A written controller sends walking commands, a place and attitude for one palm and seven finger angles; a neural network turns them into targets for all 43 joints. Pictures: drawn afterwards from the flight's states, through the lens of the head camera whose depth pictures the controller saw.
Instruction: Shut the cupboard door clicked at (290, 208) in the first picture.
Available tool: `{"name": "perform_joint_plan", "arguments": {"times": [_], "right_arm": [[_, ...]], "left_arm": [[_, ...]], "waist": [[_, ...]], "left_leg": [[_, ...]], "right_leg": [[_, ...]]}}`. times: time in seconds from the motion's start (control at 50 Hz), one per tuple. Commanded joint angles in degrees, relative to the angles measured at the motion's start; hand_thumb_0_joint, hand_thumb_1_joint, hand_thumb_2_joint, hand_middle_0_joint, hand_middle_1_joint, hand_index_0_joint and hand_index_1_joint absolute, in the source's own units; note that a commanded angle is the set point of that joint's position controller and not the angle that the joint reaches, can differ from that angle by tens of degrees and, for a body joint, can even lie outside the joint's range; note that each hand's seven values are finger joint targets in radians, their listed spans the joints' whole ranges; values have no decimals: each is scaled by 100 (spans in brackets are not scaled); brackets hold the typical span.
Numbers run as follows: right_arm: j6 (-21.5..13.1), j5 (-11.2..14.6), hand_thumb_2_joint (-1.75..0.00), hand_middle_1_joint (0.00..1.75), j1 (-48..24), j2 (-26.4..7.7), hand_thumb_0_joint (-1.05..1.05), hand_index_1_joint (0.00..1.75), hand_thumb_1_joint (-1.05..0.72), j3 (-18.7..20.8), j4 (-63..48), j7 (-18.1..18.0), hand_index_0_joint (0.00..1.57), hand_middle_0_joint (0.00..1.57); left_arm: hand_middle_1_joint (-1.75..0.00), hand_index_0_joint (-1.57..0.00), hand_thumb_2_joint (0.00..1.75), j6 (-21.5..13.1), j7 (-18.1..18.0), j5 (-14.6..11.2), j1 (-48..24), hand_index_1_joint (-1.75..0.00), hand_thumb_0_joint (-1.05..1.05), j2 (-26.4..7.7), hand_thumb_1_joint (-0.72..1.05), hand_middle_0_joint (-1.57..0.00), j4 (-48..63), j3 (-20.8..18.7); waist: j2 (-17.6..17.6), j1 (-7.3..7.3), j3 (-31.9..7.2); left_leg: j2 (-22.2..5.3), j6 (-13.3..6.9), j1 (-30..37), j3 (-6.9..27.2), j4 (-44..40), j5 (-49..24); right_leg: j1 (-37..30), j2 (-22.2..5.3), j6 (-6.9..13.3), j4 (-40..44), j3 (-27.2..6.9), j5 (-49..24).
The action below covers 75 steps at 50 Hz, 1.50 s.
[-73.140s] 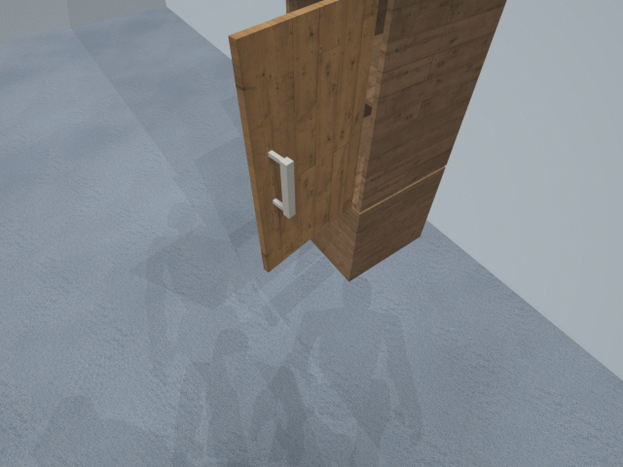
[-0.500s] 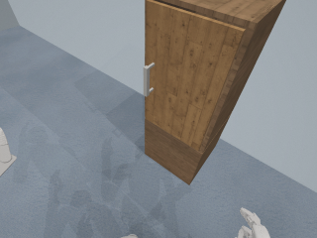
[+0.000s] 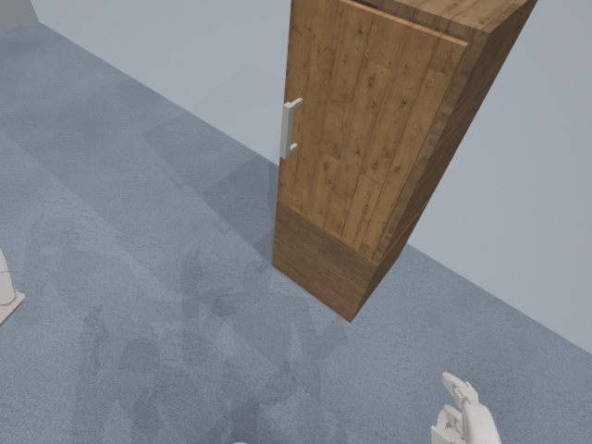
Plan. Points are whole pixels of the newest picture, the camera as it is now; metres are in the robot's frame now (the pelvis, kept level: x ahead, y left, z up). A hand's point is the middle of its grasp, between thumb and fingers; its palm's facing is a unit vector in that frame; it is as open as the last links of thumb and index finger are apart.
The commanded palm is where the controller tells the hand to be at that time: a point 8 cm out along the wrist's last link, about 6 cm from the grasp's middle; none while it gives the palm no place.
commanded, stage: step back with the hand held close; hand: left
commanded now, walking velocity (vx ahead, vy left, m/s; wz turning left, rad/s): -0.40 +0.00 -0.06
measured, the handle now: (291, 128) +0.80 +0.05 -0.04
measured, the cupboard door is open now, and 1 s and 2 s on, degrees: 0 0 0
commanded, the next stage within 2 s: stop stepping back and stand still in 0.06 s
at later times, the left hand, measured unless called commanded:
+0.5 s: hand out of the picture +0.11 +0.26 +0.17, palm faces +0.47 -0.81 -0.35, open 7.4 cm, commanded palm +0.06 +0.28 +0.18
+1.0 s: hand out of the picture +0.08 +0.26 +0.15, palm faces +0.46 -0.82 -0.34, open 7.4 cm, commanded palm none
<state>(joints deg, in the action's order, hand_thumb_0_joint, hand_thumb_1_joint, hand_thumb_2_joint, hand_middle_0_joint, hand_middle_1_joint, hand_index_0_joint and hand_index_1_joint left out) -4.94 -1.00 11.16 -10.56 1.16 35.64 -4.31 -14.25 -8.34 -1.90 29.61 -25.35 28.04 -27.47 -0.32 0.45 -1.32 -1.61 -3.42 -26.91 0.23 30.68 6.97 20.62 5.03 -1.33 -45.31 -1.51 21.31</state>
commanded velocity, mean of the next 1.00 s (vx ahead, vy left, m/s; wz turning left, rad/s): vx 0.04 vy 0.02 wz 0.00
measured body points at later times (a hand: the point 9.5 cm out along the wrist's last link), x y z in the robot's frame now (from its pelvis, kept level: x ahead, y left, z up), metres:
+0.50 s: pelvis -0.10 -0.01 -0.01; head -0.15 +0.01 +0.44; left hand +0.08 +0.30 +0.19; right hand -0.02 -0.29 -0.10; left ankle -0.04 +0.09 -0.73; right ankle -0.21 -0.12 -0.73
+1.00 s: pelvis -0.13 +0.00 +0.00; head -0.17 +0.00 +0.45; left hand +0.05 +0.30 +0.16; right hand +0.00 -0.24 -0.09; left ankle -0.04 +0.09 -0.73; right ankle -0.21 -0.12 -0.73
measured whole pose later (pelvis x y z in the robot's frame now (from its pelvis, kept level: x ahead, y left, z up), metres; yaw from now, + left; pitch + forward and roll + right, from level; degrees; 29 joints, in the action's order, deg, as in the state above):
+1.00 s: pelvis -0.13 +0.00 +0.00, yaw -4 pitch -2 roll -2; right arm -5.3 -0.1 14.6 -11.8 -1.3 39.1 -5.2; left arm -8.7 -9.4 -2.3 27.0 -18.8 18.9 -20.9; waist -1.4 -1.7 -3.3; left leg -0.7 -1.6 -19.9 -1.0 29.3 7.9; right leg 4.1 0.8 -0.4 -25.8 2.2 20.0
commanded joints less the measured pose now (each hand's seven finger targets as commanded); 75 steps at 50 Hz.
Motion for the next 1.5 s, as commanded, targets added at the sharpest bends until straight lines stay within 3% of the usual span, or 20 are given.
{"name": "perform_joint_plan", "arguments": {"times": [0.0,0.14,0.18,0.22,0.24,0.28,0.32,0.38,0.44,0.46,0.54,0.62,0.74,0.82,0.98,1.0,1.04,1.14,1.32,1.48], "right_arm": [[-543,-20,-90,30,-455,-869,0,30,-90,253,-702,5,20,20],[-524,-128,-90,30,-423,-852,0,30,-90,235,-477,84,20,20],[-402,-18,-90,30,-521,-794,0,30,-90,162,-716,104,20,20],[-168,53,-90,30,-526,-659,0,30,-90,97,-946,84,20,20],[-115,125,-90,30,-518,-653,0,30,-90,90,-920,83,20,20],[-21,150,-90,30,-385,-603,0,30,-90,20,-880,14,20,20],[-25,123,-90,30,-388,-671,0,30,-90,-29,-797,-44,20,20],[-213,119,-90,30,-299,-890,0,30,-90,66,-618,-147,20,20],[-305,177,-90,30,-376,-1000,0,30,-90,145,-641,-189,20,20],[-287,134,-90,30,-276,-944,0,30,-90,105,-598,-167,20,20],[-469,107,-90,30,-333,-939,0,30,-90,100,-734,-134,20,20],[-579,43,-90,30,-261,-831,0,30,-90,83,-846,-86,20,20],[-351,53,-90,30,-143,-750,0,30,-90,88,-826,-55,20,20],[-305,107,-90,30,-204,-788,0,30,-90,55,-703,-103,20,20],[-516,104,-90,30,-473,-787,0,30,-90,-22,-784,-182,20,20],[-564,30,-90,30,-579,-2054,0,30,-90,298,646,358,20,20],[-56,29,-90,30,-147,-1534,0,30,-90,240,596,377,20,20],[251,-23,-90,30,-378,-1590,0,30,-90,121,703,413,20,20],[517,-42,-90,30,-36,-1087,0,30,-90,4,1716,302,20,20],[538,29,-90,30,566,-1008,0,30,-90,97,2386,202,20,20]], "left_arm": [[-30,-20,90,-364,-39,-166,-64,-30,0,-623,90,-20,1675,-178],[-30,-20,90,-347,34,-254,24,-30,0,-1181,90,-20,1853,-613],[-30,-20,90,-273,75,-360,394,-30,0,-1244,90,-20,1810,-767],[-30,-20,90,-138,13,-459,813,-30,0,-1500,90,-20,1612,-1123],[-30,-20,90,-79,-28,-499,890,-30,0,-1531,90,-20,1691,-1136],[-30,-20,90,181,-106,-415,1163,-30,0,-1284,90,-20,1332,-964],[-30,-20,90,219,-205,-292,393,-30,0,-1112,90,-20,1122,-654],[-30,-20,90,205,-226,-93,-734,-30,0,-848,90,-20,270,-111],[-30,-20,90,121,-175,-26,-1265,-30,0,-918,90,-20,40,50],[-30,-20,90,53,-176,14,-1094,-30,0,-906,90,-20,218,6],[-30,-20,90,-172,-171,-42,-1100,-30,0,-1006,90,-20,1229,-139],[-30,-20,90,-226,-202,-61,-38,-30,0,-968,90,-20,1464,-492],[-30,-20,90,-43,-169,-280,771,-30,0,-898,90,-20,624,-668],[-30,-20,90,76,-137,-177,-176,-30,0,-597,90,-20,299,-39],[-30,-20,90,-30,-158,-1,-1356,-30,0,-766,90,-20,1005,94],[-30,-20,90,939,656,432,-638,-30,0,302,90,-20,-3860,2100],[-30,-20,90,1421,805,380,-596,-30,0,470,90,-20,-4133,2130],[-30,-20,90,1377,838,357,-1252,-30,0,15,90,-20,-5601,2313],[-30,-20,90,1481,767,277,-928,-30,0,482,90,-20,-8086,2492],[-30,-20,90,1428,739,264,-552,-30,0,716,90,-20,-9062,2574]], "waist": [[-1234,-59,-1045],[-1471,-126,-1991],[-1306,-131,-1897],[-225,-23,-1432],[766,-115,-1336],[707,-23,-885],[142,120,-257],[437,138,512],[773,62,879],[196,106,673],[-961,32,118],[-1307,4,-313],[-94,83,-489],[234,125,28],[-734,19,125],[-614,86,497],[-86,-76,-372],[895,-10,-104],[-988,-59,79],[-186,30,316]], "left_leg": [[-1427,-301,994,1260,-1806,626],[-1244,88,2701,782,-1223,-2554],[-849,247,2203,335,-1204,-859],[-142,512,1662,-283,-141,951],[160,533,1488,-250,868,805],[28,443,476,43,1754,847],[-132,412,195,63,1258,836],[-112,240,837,-71,495,784],[-83,140,902,-194,190,625],[-69,91,1142,-84,-4,327],[-948,-195,1012,1857,-1703,1483],[-569,206,423,1026,-2032,2674],[-145,386,1072,190,-538,1149],[-208,299,1591,188,-197,677],[-361,198,1386,641,-1296,1623],[-575,30,749,836,-249,-369],[-597,50,1292,437,83,-1227],[-389,89,1083,605,86,-832],[-370,135,1305,756,-898,521],[-441,92,1712,738,-993,551]], "right_leg": [[-367,-72,42,427,142,800],[-667,-25,113,2325,332,-83],[-1154,-128,193,2856,473,-414],[-559,-1087,524,3209,-150,-320],[-158,-1729,575,3302,-651,-648],[-235,-2068,1058,2815,-858,-1198],[-234,-1972,916,2790,-749,-741],[278,-1680,608,2918,-543,105],[31,-1534,505,2834,-621,-762],[-19,-1419,501,2436,-345,-1163],[-552,-433,78,1260,264,-11],[-1430,-354,235,1852,491,118],[-692,-923,512,2870,-179,285],[163,-1013,400,3090,-435,185],[-429,-565,192,2646,85,25],[-167,-847,310,1664,245,-919],[-397,-861,351,1691,31,-785],[-452,-1112,560,2004,-312,-992],[-855,-972,517,2465,-245,-200],[-712,-969,534,2824,-161,-227]]}}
